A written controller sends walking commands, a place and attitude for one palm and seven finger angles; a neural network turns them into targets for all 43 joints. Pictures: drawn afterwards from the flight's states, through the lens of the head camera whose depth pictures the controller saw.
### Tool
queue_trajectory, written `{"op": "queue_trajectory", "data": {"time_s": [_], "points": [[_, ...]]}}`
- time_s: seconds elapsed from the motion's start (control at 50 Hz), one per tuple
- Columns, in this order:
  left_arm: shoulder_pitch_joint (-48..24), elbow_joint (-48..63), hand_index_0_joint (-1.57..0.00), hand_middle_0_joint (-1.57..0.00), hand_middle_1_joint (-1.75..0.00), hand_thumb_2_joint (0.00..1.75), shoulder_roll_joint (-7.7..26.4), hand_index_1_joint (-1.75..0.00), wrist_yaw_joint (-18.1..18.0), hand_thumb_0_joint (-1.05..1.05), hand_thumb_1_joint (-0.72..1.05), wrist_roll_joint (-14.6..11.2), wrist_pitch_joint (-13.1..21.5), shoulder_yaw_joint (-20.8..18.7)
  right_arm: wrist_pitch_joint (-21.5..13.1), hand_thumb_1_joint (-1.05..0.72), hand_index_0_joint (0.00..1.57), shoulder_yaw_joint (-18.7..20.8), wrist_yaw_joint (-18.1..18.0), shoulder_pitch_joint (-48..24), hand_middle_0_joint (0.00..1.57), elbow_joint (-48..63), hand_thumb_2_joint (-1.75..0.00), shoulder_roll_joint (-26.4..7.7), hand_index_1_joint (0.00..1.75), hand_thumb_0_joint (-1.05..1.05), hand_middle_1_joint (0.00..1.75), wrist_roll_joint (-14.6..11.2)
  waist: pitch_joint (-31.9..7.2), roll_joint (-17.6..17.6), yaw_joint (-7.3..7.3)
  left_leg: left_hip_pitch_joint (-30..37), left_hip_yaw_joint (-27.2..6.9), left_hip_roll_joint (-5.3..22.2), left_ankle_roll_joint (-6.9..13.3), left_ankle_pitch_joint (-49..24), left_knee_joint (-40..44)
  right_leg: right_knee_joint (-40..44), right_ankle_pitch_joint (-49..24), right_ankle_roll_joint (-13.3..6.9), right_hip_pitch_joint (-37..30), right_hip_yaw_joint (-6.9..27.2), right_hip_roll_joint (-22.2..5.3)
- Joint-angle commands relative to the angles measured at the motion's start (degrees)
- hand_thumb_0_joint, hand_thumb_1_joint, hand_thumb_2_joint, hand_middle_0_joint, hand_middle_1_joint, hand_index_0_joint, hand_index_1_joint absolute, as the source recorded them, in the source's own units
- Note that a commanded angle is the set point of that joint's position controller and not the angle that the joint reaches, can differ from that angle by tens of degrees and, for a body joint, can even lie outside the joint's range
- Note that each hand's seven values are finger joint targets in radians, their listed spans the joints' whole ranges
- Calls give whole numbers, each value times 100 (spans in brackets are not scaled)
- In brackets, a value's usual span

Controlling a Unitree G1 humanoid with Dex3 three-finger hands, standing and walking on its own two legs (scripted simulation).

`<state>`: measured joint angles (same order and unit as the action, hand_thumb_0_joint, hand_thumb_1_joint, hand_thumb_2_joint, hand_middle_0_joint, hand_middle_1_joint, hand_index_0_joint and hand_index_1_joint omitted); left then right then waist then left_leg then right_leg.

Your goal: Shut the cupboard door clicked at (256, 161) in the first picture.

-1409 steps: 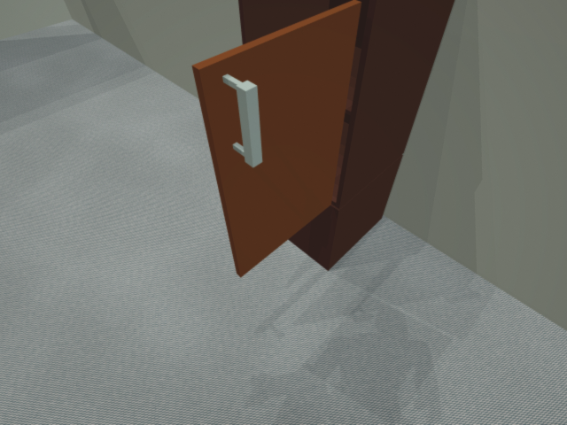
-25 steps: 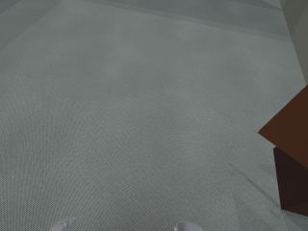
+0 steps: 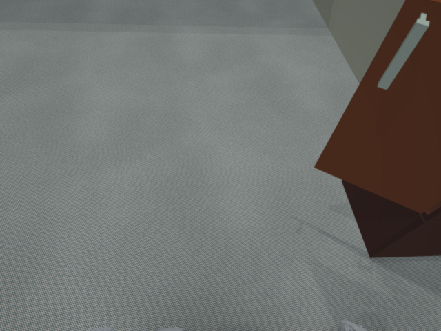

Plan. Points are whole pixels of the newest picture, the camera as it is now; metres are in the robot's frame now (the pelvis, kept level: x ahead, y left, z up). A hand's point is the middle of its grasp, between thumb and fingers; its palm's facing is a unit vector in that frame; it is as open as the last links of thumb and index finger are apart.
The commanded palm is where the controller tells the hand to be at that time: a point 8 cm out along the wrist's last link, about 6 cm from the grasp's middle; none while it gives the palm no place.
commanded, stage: turn to face it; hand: left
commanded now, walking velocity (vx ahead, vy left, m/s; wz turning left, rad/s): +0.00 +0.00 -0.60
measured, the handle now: (401, 52) +0.66 -0.35 +0.16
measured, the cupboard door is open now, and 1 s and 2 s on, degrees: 59 59 59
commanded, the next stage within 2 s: take the last steps up to it in 0.70 s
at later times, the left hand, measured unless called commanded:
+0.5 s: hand (154, 307) +0.18 +0.15 -0.15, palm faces -0.28 -0.92 -0.27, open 7.4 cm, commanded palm none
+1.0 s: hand (173, 284) +0.22 +0.12 -0.15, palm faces -0.46 -0.87 -0.19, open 7.4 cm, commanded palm none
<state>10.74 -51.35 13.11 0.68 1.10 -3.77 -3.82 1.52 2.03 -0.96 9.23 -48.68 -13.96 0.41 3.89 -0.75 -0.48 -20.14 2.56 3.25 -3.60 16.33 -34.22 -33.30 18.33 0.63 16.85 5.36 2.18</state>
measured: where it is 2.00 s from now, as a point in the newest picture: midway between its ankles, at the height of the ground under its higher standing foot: (284, 326)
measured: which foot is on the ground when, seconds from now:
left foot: down 0.00-0.34, up 0.36-0.66, down 0.68-1.00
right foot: down 0.00-0.00, up 0.02-0.32, down 0.34-0.68, up 0.70-1.00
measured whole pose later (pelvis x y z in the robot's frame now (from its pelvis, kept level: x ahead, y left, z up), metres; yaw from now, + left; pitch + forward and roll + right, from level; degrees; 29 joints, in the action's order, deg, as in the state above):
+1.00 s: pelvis +0.06 -0.02 +0.01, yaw -28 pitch +1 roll -2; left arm 9.3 -55.1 12.9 2.8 1.5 -4.3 -4.1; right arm 0.6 1.7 -1.0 15.8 -55.7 -11.8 2.4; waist 2.4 1.7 1.7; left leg -13.8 8.6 7.4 -0.8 16.4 -29.6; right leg -40.3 25.8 0.3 16.7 -3.9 -0.1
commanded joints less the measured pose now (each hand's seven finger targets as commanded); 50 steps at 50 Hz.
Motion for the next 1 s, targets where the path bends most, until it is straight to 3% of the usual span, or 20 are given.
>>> {"op": "queue_trajectory", "data": {"time_s": [0.0, 0.04, 0.1, 0.22, 0.28, 0.3, 0.32, 0.34, 0.38, 0.42, 0.56, 0.62, 0.64, 0.66, 0.68, 0.7, 0.78, 0.82, 0.9, 0.98], "points": [[-127, 729, -20, -20, -30, 90, 721, -30, 14, 0, 90, -17, 154, -156, -137, -90, 20, 303, -78, 899, 20, 323, -90, -1560, 30, 0, 30, 133, -808, 1507, 357, 1305, -2368, 2585, 1305, -1001, 1734, -2544, 1868, 43, 1361, -284, -51], [-288, 606, -20, -20, -30, 90, 754, -30, 90, 0, 90, 7, 131, -250, -183, -90, 20, 249, -119, 482, 20, 383, -90, -1301, 30, 0, 30, 167, -555, 1348, 170, 993, -1717, 2194, 1282, -1648, 1694, -3529, 1419, 155, 1535, -282, -279], [-318, 547, -20, -20, -30, 90, 581, -30, 184, 0, 90, -10, 68, -209, -162, -90, 20, 202, -143, 248, 20, 411, -90, -1060, 30, 0, 30, 156, -537, 1174, 100, 1295, -444, 1655, 1066, -2577, 1334, -3071, 1019, 263, 1429, -636, -408], [-515, 612, -20, -20, -30, 90, 426, -30, 198, 0, 90, -16, 101, -125, -91, -90, 20, 333, -63, 520, 20, 171, -90, -1229, 30, 0, 30, 153, -735, 1461, 287, 1484, 125, 1771, 995, -2761, 896, -1117, 827, 163, 556, -1126, -233], [88, 421, -20, -20, -30, 90, 631, -30, 165, 0, 90, 1, 173, -172, -47, -90, 20, 369, -17, 271, 20, 184, -90, -1229, 30, 0, 30, 95, -843, 1074, -79, 804, 535, 1533, 518, -1822, 61, 601, -650, -2, -774, -1175, -191], [412, 321, -20, -20, -30, 90, 1081, -30, 104, 0, 90, 46, 241, -238, -38, -90, 20, 337, 29, 297, 20, 265, -90, -965, 30, 0, 30, 36, -1002, 19, -219, -73, 762, 1102, 194, -846, -848, 1184, -1476, -282, -1740, -211, -961], [720, 215, -20, -20, -30, 90, 1634, -30, 11, 0, 90, 61, 300, -353, -42, -90, 20, 202, 42, -109, 20, 565, -90, -501, 30, 0, 30, 16, -801, -1591, -452, -1511, 859, 212, -97, 2047, -2119, 1395, -3248, -984, -2066, 1647, -2326], [932, 178, -20, -20, -30, 90, 1765, -30, -42, 0, 90, -12, 273, -335, 38, -90, 20, 175, -10, -340, 20, 655, -90, -620, 30, 0, 30, 15, -665, -1095, -552, -1556, 19, 237, -45, 2129, -2917, 1396, -3412, -1376, -1471, 1696, -2576], [288, 267, -20, -20, -30, 90, 1350, -30, -139, 0, 90, 5, 286, -287, 39, -90, 20, 200, -72, -198, 20, 432, -90, -682, 30, 0, 30, 22, -567, -1567, -194, -1916, -374, 329, -66, 1513, -3465, 1371, -3000, -1317, -1397, 1480, -2077], [-104, 380, -20, -20, -30, 90, 1069, -30, -156, 0, 90, 12, 287, -193, 14, -90, 20, 169, -20, 8, 20, 221, -90, -621, 30, 0, 30, 43, -725, -960, 33, -1406, -207, 332, -122, 976, -3065, 1096, -3372, -1150, -1194, 704, -1650], [-61, 251, -20, -20, -30, 90, 1165, -30, -136, 0, 90, 50, 271, -222, 0, -90, 20, 111, -13, 141, 20, 118, -90, -409, 30, 0, 30, 7, -648, -798, 50, -477, 61, -35, -62, 697, -1041, 1050, -3065, -1122, -859, 811, -1507], [-214, 227, -20, -20, -30, 90, 975, -30, -138, 0, 90, -25, 227, -186, -103, -90, 20, 113, -51, 692, 20, -93, -90, -510, 30, 0, 30, 19, -730, -479, 283, 910, 11, -27, 34, -750, 810, 491, -2384, -618, -204, 678, -1113], [-47, 248, -20, -20, -30, 90, 709, -30, -118, 0, 90, -59, 197, -134, -174, -90, 20, 158, -73, 849, 20, -128, -90, -874, 30, 0, 30, 73, -885, 501, 266, 1463, -867, 798, 362, -1632, 1216, -94, -1323, -270, 329, 223, -538], [166, 300, -20, -20, -30, 90, 433, -30, -91, 0, 90, -82, 179, -82, -174, -90, 20, 234, -91, 943, 20, -106, -90, -1314, 30, 0, 30, 127, -924, 1671, 215, 1606, -1861, 1886, 988, -2501, 1390, -1024, 733, 2, 781, -398, -39], [36, 330, -20, -20, -30, 90, 551, -30, -87, 0, 90, -37, 153, -77, -155, -90, 20, 233, -129, 913, 20, -81, -90, -1303, 30, 0, 30, 150, -778, 1442, 299, 1354, -2116, 2202, 1352, -2311, 1621, -2100, 1747, 33, 961, -375, -8], [-160, 303, -20, -20, -30, 90, 551, -30, -76, 0, 90, -21, 129, -89, -171, -90, 20, 203, -158, 845, 20, -70, -90, -1259, 30, 0, 30, 165, -631, 1551, 292, 1060, -2159, 2193, 1477, -2312, 1679, -2765, 1700, 43, 1080, -226, -183], [-131, 135, -20, -20, -30, 90, 363, -30, 13, 0, 90, -20, 89, -90, -159, -90, 20, 123, -174, 468, 20, -86, -90, -863, 30, 0, 30, 171, -532, 1084, 91, 1148, -778, 1461, 1227, -2788, 1433, -2391, 1067, 124, 891, -463, -311], [-287, 121, -20, -20, -30, 90, 295, -30, 63, 0, 90, -18, 103, -42, -157, -90, 20, 170, -156, 771, 20, -212, -90, -918, 30, 0, 30, 188, -720, 1055, 268, 1432, -739, 1530, 1177, -2278, 1475, -1806, 1045, 108, 716, -698, -260], [-563, 166, -20, -20, -30, 90, 295, -30, 191, 0, 90, 37, 122, -46, -146, -90, 20, 292, -99, 921, 20, -394, -90, -1085, 30, 0, 30, 207, -369, 1054, 412, 1018, -971, 1752, 1096, 497, 1957, -1042, 943, -7, 518, -867, -253], [-26, -80, -20, -20, -30, 90, 341, -30, 268, 0, 90, 48, 196, -104, -167, -90, 20, 339, -75, 738, 20, -514, -90, -1168, 30, 0, 30, 180, -418, 886, 129, 606, -491, 1550, 787, 1037, 1482, 569, 59, -96, -597, -1200, -33]]}}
